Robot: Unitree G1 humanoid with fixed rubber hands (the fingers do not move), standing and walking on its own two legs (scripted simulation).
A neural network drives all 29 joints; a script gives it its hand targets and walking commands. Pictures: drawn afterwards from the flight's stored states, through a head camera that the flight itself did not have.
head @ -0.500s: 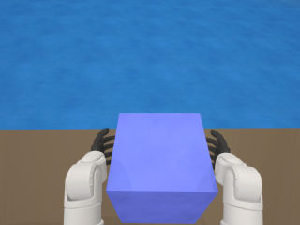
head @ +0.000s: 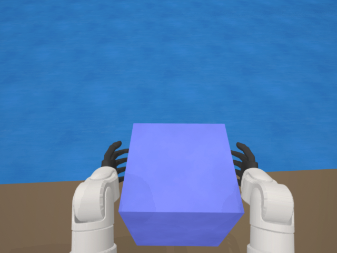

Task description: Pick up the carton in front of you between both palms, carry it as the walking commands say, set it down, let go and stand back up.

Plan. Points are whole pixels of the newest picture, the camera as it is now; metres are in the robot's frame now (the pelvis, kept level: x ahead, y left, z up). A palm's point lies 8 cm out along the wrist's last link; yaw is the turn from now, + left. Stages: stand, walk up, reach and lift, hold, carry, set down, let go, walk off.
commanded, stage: carry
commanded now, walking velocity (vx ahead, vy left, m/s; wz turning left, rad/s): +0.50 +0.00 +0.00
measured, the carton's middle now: (178, 188) +0.27 +0.00 +0.01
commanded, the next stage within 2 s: none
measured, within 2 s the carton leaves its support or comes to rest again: neither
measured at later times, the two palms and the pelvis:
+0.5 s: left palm (124, 62) +0.67 +0.17 +0.12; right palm (214, 62) +0.66 -0.13 +0.12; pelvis +0.33 +0.03 -0.01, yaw -1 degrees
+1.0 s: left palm (132, 26) +1.00 +0.18 +0.10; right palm (198, 25) +1.02 -0.12 +0.10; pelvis +0.64 +0.02 +0.01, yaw -1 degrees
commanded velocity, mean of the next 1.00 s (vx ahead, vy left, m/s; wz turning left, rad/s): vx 0.50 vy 0.00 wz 0.00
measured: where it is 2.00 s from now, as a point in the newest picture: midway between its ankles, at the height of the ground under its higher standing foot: (162, 121)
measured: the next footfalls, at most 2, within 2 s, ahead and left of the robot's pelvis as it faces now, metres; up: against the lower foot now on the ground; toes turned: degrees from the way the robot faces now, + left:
left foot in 0.44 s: +0.48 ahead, +0.09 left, +0.00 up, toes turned +8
right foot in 0.88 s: +0.70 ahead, -0.05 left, +0.00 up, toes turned -4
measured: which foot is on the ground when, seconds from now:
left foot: up 0.00-0.42, down 0.44-0.88, up 0.90-1.00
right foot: down 0.00-0.44, up 0.46-0.86, down 0.88-1.00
